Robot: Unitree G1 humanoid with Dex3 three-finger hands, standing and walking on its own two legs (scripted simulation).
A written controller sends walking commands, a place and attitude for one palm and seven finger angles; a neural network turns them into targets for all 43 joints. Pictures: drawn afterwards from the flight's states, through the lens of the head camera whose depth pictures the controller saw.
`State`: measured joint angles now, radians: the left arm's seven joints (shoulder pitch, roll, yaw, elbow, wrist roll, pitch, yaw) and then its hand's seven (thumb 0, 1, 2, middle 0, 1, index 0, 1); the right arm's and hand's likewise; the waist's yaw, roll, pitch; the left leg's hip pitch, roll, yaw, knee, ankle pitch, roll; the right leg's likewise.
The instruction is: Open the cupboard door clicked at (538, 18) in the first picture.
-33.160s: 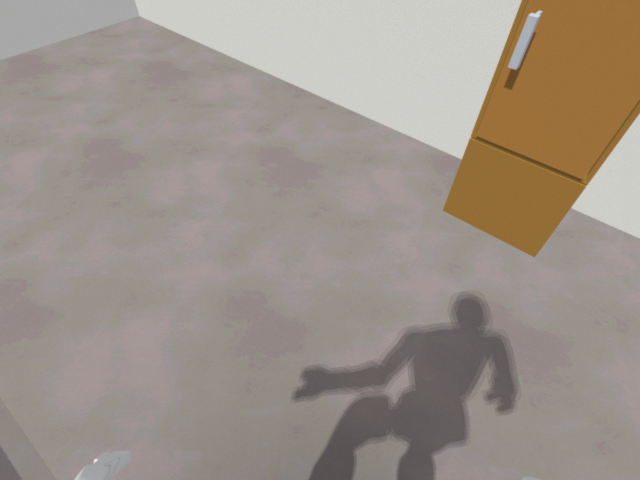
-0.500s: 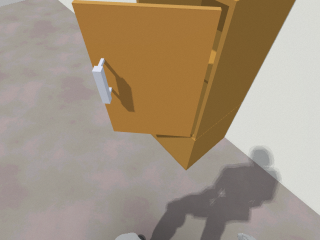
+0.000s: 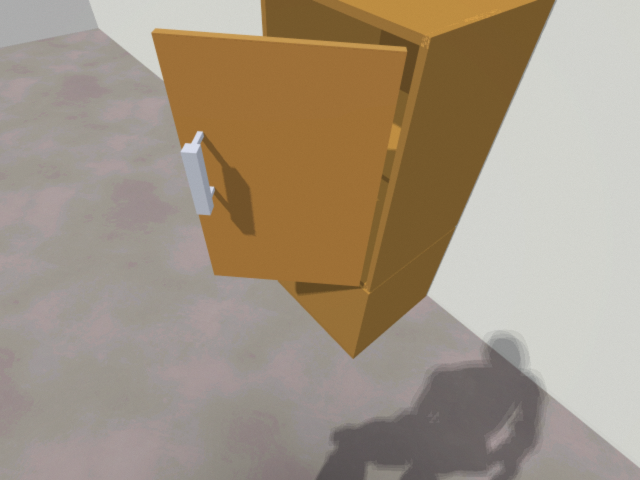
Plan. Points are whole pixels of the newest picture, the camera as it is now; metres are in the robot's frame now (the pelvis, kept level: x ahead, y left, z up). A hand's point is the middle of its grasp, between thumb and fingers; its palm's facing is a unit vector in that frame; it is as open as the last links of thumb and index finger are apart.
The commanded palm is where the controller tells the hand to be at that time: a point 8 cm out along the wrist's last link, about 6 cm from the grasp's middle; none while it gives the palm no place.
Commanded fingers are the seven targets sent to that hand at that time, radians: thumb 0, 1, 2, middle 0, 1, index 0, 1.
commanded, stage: come to a stop and stand still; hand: left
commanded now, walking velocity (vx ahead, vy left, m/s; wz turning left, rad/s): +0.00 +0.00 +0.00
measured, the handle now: (202, 173) +0.62 +0.26 +0.02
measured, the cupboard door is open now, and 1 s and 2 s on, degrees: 45 45 45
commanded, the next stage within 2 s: look again from close up in 0.06 s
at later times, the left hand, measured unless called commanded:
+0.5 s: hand out of the picture +0.03 +0.18 -0.18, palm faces +0.00 -0.99 -0.14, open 7.4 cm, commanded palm none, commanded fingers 0.00 0.90 0.90 -0.20 -0.30 -0.20 -0.30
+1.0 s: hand (173, 356) +0.26 +0.21 +0.00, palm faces +0.18 -0.98 -0.10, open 7.6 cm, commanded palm +0.16 +0.26 -0.05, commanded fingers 0.00 0.62 0.78 -0.22 -0.48 -0.22 -0.48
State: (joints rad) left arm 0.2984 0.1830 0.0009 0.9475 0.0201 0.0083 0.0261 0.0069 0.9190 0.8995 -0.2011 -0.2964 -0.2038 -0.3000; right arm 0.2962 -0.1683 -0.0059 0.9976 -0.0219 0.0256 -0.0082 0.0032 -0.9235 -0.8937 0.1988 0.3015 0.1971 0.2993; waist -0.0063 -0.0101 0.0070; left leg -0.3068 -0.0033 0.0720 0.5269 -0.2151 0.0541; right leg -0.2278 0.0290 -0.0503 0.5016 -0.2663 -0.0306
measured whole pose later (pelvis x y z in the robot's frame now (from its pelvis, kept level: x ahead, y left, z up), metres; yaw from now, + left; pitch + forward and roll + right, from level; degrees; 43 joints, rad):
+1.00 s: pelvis +0.04 +0.02 -0.01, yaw +3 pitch +3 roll +2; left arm 0.32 0.19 0.08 0.13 -0.15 -0.17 0.02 0.02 0.84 0.86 -0.20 -0.35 -0.20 -0.36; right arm 0.29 -0.22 -0.01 0.77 0.02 -0.24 -0.02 0.01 -0.91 -0.89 0.20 0.30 0.20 0.30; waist -0.04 0.00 -0.06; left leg -0.37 -0.11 0.08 0.61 -0.30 0.08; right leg -0.40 -0.02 -0.06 0.68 -0.34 -0.04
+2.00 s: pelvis +0.03 +0.04 -0.05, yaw +2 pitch +12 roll -4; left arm 0.17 0.37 0.34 0.17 -0.37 -0.35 -0.43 0.00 -0.32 0.38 -0.29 -1.08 -0.29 -1.09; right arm 0.26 -0.28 0.02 0.53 0.05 -0.23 -0.05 0.01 -0.90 -0.89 0.20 0.30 0.20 0.30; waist -0.01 0.01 -0.11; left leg -0.73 -0.04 0.04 0.98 -0.46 0.10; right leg -0.68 0.04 -0.11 0.90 -0.43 -0.04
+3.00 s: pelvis +0.03 +0.03 -0.04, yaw +3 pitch +10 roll -3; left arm -0.05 0.46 0.42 0.42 -0.37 -0.23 -0.56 -0.01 -0.50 0.30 -0.30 -1.20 -0.30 -1.20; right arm 0.28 -0.29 0.05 0.53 0.05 -0.18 -0.06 0.01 -0.90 -0.89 0.20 0.30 0.20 0.30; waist -0.01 0.02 -0.09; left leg -0.65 -0.04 0.03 0.88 -0.41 0.09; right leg -0.61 0.04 -0.11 0.81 -0.38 -0.05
